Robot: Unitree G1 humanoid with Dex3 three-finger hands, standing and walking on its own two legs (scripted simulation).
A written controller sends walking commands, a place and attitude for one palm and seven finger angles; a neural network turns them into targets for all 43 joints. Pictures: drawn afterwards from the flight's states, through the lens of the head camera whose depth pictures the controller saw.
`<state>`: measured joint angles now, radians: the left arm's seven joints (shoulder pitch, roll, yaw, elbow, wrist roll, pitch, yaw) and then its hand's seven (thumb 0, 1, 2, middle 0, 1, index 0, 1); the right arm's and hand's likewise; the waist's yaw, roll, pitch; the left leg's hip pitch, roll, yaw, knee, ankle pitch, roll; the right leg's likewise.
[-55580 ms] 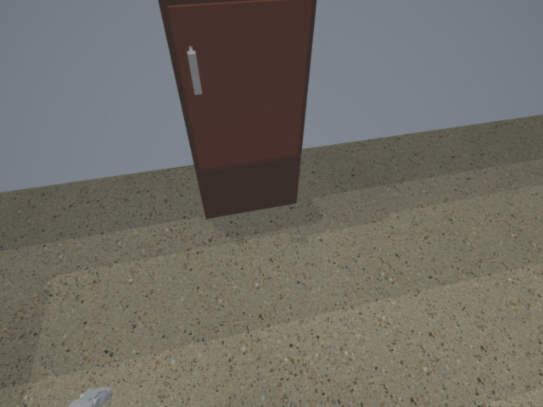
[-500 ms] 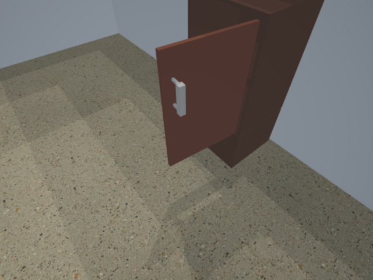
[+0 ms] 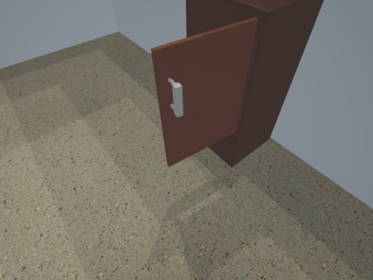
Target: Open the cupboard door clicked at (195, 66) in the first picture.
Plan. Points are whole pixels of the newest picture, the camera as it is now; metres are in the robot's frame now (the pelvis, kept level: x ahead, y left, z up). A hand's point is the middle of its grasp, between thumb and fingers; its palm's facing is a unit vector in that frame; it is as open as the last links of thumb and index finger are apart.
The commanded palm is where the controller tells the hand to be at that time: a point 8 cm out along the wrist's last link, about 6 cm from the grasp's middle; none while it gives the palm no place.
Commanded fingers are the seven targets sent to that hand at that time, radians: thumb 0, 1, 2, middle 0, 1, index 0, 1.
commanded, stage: look to check the result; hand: left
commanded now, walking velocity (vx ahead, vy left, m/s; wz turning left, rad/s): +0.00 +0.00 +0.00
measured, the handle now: (174, 97) +0.68 +0.09 -0.01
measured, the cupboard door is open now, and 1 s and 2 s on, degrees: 84 84 84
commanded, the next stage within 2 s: stand and wait in 0.24 s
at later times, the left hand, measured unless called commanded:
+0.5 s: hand out of the picture +0.06 +0.19 -0.16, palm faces +0.02 -0.96 -0.28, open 7.3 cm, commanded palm none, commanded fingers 0.00 0.90 0.90 -0.20 -0.30 -0.20 -0.30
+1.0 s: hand out of the picture +0.07 +0.19 -0.16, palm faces +0.02 -0.96 -0.29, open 7.3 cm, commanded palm none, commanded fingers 0.00 0.90 0.90 -0.20 -0.30 -0.20 -0.30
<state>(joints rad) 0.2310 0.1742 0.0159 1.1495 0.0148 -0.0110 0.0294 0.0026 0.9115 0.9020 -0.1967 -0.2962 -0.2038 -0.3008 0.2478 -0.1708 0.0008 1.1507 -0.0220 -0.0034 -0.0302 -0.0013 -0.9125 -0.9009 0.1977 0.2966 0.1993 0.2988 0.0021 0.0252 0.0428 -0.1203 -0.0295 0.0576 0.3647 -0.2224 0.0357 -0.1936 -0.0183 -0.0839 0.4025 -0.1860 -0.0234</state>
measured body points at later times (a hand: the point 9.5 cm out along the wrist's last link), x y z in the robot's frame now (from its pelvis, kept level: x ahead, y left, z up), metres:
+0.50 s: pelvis +0.01 -0.02 +0.00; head +0.03 -0.03 +0.45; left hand +0.06 +0.24 -0.14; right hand +0.05 -0.27 -0.16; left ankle -0.01 +0.09 -0.74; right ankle +0.02 -0.10 -0.74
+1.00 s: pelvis +0.02 -0.03 +0.00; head +0.04 -0.04 +0.45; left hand +0.07 +0.24 -0.14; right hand +0.07 -0.29 -0.15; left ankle -0.01 +0.09 -0.74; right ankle +0.02 -0.10 -0.74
